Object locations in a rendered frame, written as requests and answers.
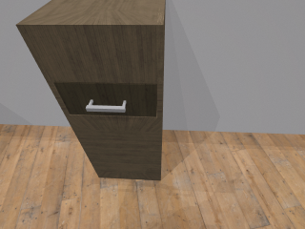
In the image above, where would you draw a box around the handle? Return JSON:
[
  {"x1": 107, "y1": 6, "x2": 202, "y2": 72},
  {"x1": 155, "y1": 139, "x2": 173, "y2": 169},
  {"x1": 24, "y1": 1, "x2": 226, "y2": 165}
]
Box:
[{"x1": 86, "y1": 99, "x2": 127, "y2": 113}]

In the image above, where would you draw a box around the cabinet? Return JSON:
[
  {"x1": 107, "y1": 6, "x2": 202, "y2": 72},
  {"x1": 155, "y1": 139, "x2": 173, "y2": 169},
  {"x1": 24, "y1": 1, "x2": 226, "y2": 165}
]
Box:
[{"x1": 16, "y1": 0, "x2": 166, "y2": 181}]

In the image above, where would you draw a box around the drawer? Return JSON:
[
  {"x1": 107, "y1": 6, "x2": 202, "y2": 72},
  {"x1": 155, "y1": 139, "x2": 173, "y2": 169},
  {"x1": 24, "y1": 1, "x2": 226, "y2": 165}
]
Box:
[{"x1": 53, "y1": 81, "x2": 157, "y2": 117}]

